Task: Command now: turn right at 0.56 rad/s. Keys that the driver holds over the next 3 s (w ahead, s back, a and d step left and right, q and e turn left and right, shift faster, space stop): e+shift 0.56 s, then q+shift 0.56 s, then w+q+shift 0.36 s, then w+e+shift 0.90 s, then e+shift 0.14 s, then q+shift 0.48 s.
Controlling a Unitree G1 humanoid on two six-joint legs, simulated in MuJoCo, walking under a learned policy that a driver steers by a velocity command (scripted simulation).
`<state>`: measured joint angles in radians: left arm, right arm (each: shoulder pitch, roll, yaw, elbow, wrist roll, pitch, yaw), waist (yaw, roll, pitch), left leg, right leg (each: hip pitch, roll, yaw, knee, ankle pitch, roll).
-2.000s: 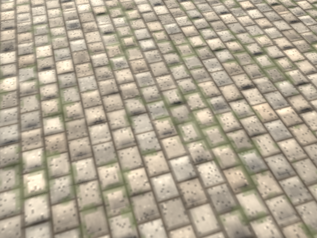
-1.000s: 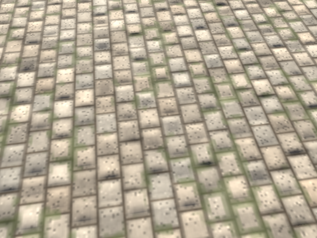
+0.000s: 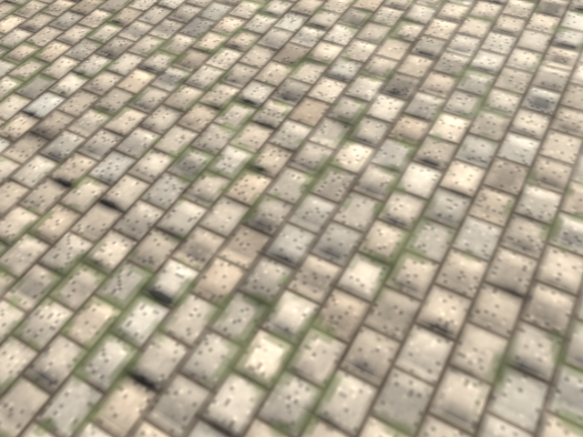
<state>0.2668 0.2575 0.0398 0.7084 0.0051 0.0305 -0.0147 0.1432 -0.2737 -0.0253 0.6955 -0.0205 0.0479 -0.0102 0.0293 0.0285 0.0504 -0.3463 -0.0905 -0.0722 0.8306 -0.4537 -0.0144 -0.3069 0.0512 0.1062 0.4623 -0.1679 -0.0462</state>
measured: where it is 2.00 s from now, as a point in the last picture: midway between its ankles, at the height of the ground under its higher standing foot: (338, 435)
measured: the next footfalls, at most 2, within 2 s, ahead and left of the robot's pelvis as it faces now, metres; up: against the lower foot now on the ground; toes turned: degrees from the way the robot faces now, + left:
left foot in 0.20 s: +0.05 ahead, +0.11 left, +0.00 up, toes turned -17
right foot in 0.64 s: -0.02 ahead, -0.09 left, +0.00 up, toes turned -36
